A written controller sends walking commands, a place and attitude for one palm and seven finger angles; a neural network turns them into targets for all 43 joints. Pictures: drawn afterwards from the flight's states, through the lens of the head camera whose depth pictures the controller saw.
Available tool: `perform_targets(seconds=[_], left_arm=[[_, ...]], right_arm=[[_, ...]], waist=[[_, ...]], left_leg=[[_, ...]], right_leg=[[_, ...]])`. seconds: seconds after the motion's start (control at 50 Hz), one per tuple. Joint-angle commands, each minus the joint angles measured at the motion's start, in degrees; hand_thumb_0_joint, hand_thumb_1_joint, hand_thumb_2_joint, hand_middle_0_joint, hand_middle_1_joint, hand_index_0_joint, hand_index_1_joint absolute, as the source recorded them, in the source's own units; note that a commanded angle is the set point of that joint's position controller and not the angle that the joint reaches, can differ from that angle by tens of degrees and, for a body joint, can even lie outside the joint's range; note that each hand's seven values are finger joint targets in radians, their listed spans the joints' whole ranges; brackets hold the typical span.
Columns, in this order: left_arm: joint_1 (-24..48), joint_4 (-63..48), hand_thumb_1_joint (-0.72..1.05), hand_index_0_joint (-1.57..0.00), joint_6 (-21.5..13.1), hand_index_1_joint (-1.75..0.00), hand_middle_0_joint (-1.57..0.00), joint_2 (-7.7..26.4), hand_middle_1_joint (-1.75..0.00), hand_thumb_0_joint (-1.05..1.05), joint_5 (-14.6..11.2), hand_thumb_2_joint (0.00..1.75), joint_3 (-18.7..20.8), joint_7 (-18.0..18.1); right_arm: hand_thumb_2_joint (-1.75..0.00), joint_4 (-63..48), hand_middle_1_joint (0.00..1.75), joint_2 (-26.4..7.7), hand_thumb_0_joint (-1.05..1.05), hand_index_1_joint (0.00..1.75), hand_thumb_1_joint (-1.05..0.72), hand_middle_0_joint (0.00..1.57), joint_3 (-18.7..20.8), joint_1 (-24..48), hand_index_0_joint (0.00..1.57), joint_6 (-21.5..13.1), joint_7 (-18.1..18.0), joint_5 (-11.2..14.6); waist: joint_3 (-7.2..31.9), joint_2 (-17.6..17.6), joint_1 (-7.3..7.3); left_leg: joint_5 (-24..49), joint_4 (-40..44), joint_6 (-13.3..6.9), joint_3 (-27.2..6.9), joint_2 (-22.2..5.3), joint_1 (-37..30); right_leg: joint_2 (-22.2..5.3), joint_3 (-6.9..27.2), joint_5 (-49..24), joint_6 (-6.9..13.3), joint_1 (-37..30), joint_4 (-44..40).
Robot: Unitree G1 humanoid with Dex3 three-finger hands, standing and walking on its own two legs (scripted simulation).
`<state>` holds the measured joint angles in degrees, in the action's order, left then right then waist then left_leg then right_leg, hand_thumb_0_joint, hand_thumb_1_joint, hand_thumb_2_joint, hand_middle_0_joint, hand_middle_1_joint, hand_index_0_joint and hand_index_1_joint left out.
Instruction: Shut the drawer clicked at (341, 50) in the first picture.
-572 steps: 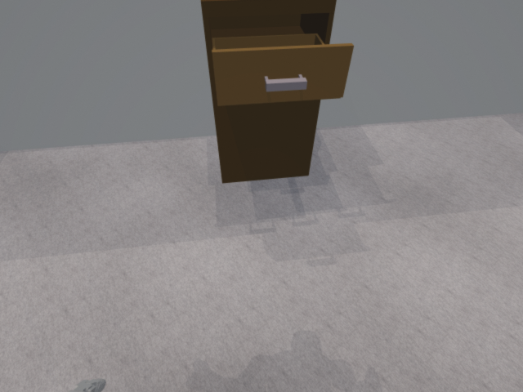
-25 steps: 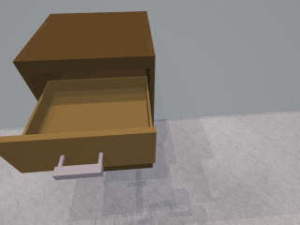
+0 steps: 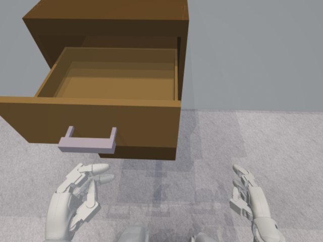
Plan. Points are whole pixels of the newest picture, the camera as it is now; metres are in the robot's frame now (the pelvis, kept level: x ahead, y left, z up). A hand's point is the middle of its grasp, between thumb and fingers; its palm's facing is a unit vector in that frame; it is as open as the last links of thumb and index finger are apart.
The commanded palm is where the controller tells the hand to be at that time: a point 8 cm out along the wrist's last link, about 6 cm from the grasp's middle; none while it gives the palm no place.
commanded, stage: raise the hand and make a fist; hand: left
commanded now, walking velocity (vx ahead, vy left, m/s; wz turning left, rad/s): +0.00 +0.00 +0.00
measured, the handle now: (90, 137) +0.34 +0.22 +0.06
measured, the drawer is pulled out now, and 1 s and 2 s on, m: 0.29 0.29 0.29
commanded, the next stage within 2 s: bring the fist close to the handle in 1.30 s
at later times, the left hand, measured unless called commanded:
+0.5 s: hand (78, 200) +0.17 +0.17 +0.11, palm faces +0.09 -0.99 -0.05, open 3.1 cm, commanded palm +0.12 +0.23 +0.12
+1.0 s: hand (64, 197) +0.17 +0.18 +0.16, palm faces +0.08 -1.00 -0.04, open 3.3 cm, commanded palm +0.11 +0.23 +0.16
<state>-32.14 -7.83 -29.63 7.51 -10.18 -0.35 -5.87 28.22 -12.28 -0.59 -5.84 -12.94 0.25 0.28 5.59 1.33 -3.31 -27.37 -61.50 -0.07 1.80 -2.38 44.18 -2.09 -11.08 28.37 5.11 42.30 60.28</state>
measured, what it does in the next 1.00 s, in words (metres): stands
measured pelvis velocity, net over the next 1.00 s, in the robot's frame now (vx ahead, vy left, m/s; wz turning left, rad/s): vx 0.03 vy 0.03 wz -0.01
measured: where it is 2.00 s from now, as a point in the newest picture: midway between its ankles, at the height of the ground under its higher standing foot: outside the picture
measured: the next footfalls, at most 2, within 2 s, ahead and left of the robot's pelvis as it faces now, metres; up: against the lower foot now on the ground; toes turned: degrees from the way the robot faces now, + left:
none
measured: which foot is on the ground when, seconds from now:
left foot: down 0.00-1.00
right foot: down 0.00-1.00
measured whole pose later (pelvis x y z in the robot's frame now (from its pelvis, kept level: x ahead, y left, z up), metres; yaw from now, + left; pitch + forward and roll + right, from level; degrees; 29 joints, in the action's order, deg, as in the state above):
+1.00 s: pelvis +0.03 +0.03 +0.04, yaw +0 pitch +3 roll -1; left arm -45.9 -30.0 -12.1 9.2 -12.1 1.3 -6.3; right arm 30.3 -11.7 -2.7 -13.0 -15.1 -1.7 2.5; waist 5.2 3.3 -2.4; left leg -24.2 -47.6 -2.1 3.1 -1.1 26.4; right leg -1.6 -9.7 23.5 2.2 24.4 45.0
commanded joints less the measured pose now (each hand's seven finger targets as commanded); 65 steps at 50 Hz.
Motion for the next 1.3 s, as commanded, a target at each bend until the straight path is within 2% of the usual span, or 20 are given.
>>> perform_targets(seconds=[0.0,0.04,0.1,0.14,0.16,0.3,0.32,0.38,0.5,0.52,0.58,0.64,0.7,0.74,0.86,0.94,1.04,1.16,1.2,1.28], left_arm=[[-0.90,-16.61,0.90,-0.82,5.39,-0.97,-0.82,6.88,-0.97,0.00,-1.57,0.90,3.40,-3.61],[-1.06,-16.46,0.90,-0.86,7.08,-1.01,-0.86,8.84,-1.01,0.00,-1.56,0.90,7.90,-1.18],[-3.54,-17.55,0.90,-0.92,6.41,-1.08,-0.92,4.59,-1.08,0.00,-2.07,0.90,6.76,1.68],[-5.66,-16.06,0.90,-0.96,5.62,-1.12,-0.96,6.33,-1.12,0.00,-1.76,0.90,9.35,2.90],[-6.98,-16.76,0.90,-0.98,5.01,-1.14,-0.98,4.95,-1.14,0.00,-1.96,0.90,7.79,2.57],[-13.39,-20.06,0.90,-1.12,3.16,-1.30,-1.12,6.44,-1.30,0.00,-3.50,0.90,7.66,-2.75],[-13.21,-20.48,0.90,-1.14,3.05,-1.32,-1.14,7.28,-1.32,0.00,-3.91,0.90,8.71,-2.89],[-15.37,-22.54,0.90,-1.20,2.68,-1.38,-1.20,7.02,-1.38,0.00,-4.61,0.90,9.45,-2.33],[-16.93,-25.48,0.90,-1.32,3.13,-1.51,-1.32,4.54,-1.51,0.00,-4.27,0.90,6.21,-1.20],[-16.30,-26.29,0.90,-1.34,3.52,-1.53,-1.34,4.82,-1.53,0.00,-3.92,0.90,5.45,-1.34],[-16.19,-27.28,0.90,-1.40,5.30,-1.60,-1.40,5.23,-1.60,0.00,-3.01,0.90,4.68,-1.54],[-13.73,-28.83,0.90,-1.40,7.33,-1.60,-1.40,6.76,-1.60,0.00,-2.28,0.90,5.36,-1.26],[-14.78,-31.51,0.90,-1.40,9.00,-1.60,-1.40,5.62,-1.60,0.00,-2.47,0.90,4.60,-0.82],[-14.90,-31.16,0.90,-1.40,10.21,-1.60,-1.40,6.72,-1.60,0.00,-2.63,0.90,6.56,-0.20],[-14.32,-34.62,0.90,-1.40,13.29,-1.60,-1.40,5.85,-1.60,0.00,-2.51,0.90,4.75,-0.41],[-15.81,-32.34,0.90,-1.40,15.20,-1.60,-1.40,5.27,-1.60,0.00,-2.30,0.90,4.33,-0.51],[-16.70,-36.27,0.90,-1.40,14.76,-1.60,-1.40,5.41,-1.60,0.00,-1.17,0.90,3.65,0.74],[-15.35,-35.45,0.90,-1.40,12.80,-1.60,-1.40,5.51,-1.60,0.00,-0.99,0.90,4.28,2.57],[-15.85,-34.55,0.90,-1.40,12.23,-1.60,-1.40,5.21,-1.60,0.00,-1.27,0.90,4.50,2.33],[-16.85,-34.16,0.90,-1.40,12.44,-1.60,-1.40,5.16,-1.60,0.00,-1.77,0.90,4.26,0.97]], right_arm=[[-0.90,-10.16,0.30,-7.24,0.00,0.30,-0.90,0.20,2.85,-2.32,0.20,-1.53,-2.97,1.60],[-0.90,-8.95,0.30,-6.11,0.00,0.30,-0.90,0.20,2.75,-1.95,0.20,-0.98,-3.67,1.45],[-0.90,-8.20,0.30,-4.75,0.00,0.30,-0.90,0.20,2.34,-1.79,0.20,-0.88,-3.43,1.24],[-0.90,-7.00,0.30,-4.74,0.00,0.30,-0.90,0.20,2.61,-1.38,0.20,-0.95,-3.36,1.06],[-0.90,-6.96,0.30,-4.68,0.00,0.30,-0.90,0.20,2.51,-1.85,0.20,-1.16,-3.13,1.01],[-0.90,-6.50,0.30,-5.68,0.00,0.30,-0.90,0.20,3.34,-1.73,0.20,-3.02,-3.22,1.75],[-0.90,-6.31,0.30,-5.69,0.00,0.30,-0.90,0.20,3.56,-1.80,0.20,-3.31,-3.38,1.86],[-0.90,-6.08,0.30,-5.57,0.00,0.30,-0.90,0.20,3.79,-1.53,0.20,-4.13,-3.48,1.88],[-0.90,-7.00,0.30,-5.98,0.00,0.30,-0.90,0.20,3.72,-1.53,0.20,-4.66,-3.02,1.96],[-0.90,-7.34,0.30,-6.14,0.00,0.30,-0.90,0.20,3.47,-1.35,0.20,-4.76,-2.87,1.98],[-0.90,-7.78,0.30,-6.22,0.00,0.30,-0.90,0.20,3.14,-1.30,0.20,-4.50,-2.79,2.04],[-0.90,-8.12,0.30,-6.39,0.00,0.30,-0.90,0.20,2.54,-0.55,0.20,-4.23,-2.97,2.05],[-0.90,-9.05,0.30,-5.77,0.00,0.30,-0.90,0.20,1.87,-0.68,0.20,-4.44,-2.78,2.16],[-0.90,-8.37,0.30,-5.59,0.00,0.30,-0.90,0.20,1.77,-0.22,0.20,-4.40,-2.79,2.24],[-0.90,-8.61,0.30,-5.62,0.00,0.30,-0.90,0.20,0.86,0.27,0.20,-5.43,-2.52,2.59],[-0.90,-7.91,0.30,-5.77,0.00,0.30,-0.90,0.20,0.90,0.45,0.20,-5.91,-2.57,2.80],[-0.90,-8.44,0.30,-5.86,0.00,0.30,-0.90,0.20,1.01,0.10,0.20,-6.64,-2.09,2.40],[-0.90,-8.06,0.30,-5.81,0.00,0.30,-0.90,0.20,1.30,-0.82,0.20,-6.86,-1.99,2.09],[-0.90,-7.87,0.30,-5.87,0.00,0.30,-0.90,0.20,1.53,-1.15,0.20,-6.83,-2.19,2.11],[-0.90,-7.87,0.30,-6.06,0.00,0.30,-0.90,0.20,1.56,-0.76,0.20,-7.16,-2.13,2.36]], waist=[[12.69,-4.34,2.72],[12.71,-4.63,1.83],[9.39,-3.46,1.67],[8.26,-4.02,1.15],[8.12,-4.49,1.62],[8.01,-3.26,1.81],[7.74,-3.91,1.78],[6.89,-1.14,1.11],[5.36,-1.08,1.65],[4.75,0.20,1.84],[3.89,-0.88,2.24],[2.23,0.21,2.04],[2.98,1.61,1.39],[2.72,-0.07,0.95],[0.86,1.11,1.14],[-1.07,-1.51,1.20],[0.64,1.45,0.42],[-0.63,0.31,1.00],[0.13,-1.77,1.12],[1.26,-0.04,0.92]], left_leg=[[7.85,8.96,-2.19,-2.06,2.93,-4.43],[10.05,9.43,-1.91,-2.38,2.51,-4.99],[12.66,11.25,-1.60,-2.74,2.08,-6.23],[13.41,11.59,-1.40,-2.81,1.95,-5.94],[13.50,11.62,-1.35,-2.84,2.02,-5.90],[13.88,12.64,-1.62,-2.52,2.42,-7.98],[13.87,12.93,-1.63,-2.59,2.36,-8.45],[15.41,14.47,-1.69,-2.54,2.30,-10.89],[15.65,16.54,-1.98,-2.67,2.03,-13.80],[15.15,16.86,-2.05,-2.76,2.00,-14.05],[14.25,17.88,-2.19,-3.17,1.73,-14.92],[12.22,19.08,-2.16,-3.61,1.55,-15.37],[12.61,20.32,-2.02,-3.75,1.40,-17.07],[13.32,20.88,-1.91,-3.98,1.23,-17.37],[13.10,22.98,-1.55,-4.32,0.97,-19.15],[11.80,23.50,-1.51,-4.41,0.96,-18.47],[12.90,23.84,-1.35,-4.15,1.26,-19.47],[11.05,22.95,-1.44,-3.97,1.26,-18.42],[11.80,22.35,-1.61,-3.74,1.34,-18.39],[12.77,22.06,-1.61,-3.28,1.58,-18.71]], right_leg=[[-0.86,16.43,-4.03,-4.78,-14.31,-19.05],[-0.65,15.70,-7.73,-4.92,-15.91,-18.47],[-0.28,13.04,-13.80,-4.65,-15.33,-17.00],[-0.43,12.96,-16.02,-4.78,-16.02,-17.08],[-0.81,13.46,-17.53,-5.19,-16.47,-17.21],[-2.19,14.73,-19.53,-6.27,-18.31,-19.47],[-2.03,14.39,-18.80,-6.14,-18.12,-19.80],[-1.14,11.96,-19.05,-5.04,-17.50,-19.38],[0.24,8.96,-16.41,-4.37,-15.68,-19.42],[0.31,8.93,-15.59,-4.29,-15.24,-19.67],[0.66,8.22,-14.08,-4.22,-15.00,-20.28],[0.92,8.09,-11.14,-3.97,-14.90,-21.23],[1.16,6.94,-11.65,-3.78,-15.85,-21.12],[1.39,6.62,-12.71,-3.76,-17.00,-21.63],[1.50,5.75,-12.47,-3.74,-17.58,-22.45],[1.69,5.84,-11.11,-3.83,-17.69,-23.64],[1.56,5.49,-11.73,-3.63,-18.41,-22.61],[1.60,6.13,-9.28,-3.70,-16.70,-23.11],[1.51,6.62,-10.32,-3.83,-17.23,-23.32],[1.18,7.21,-12.01,-3.83,-18.25,-23.51]])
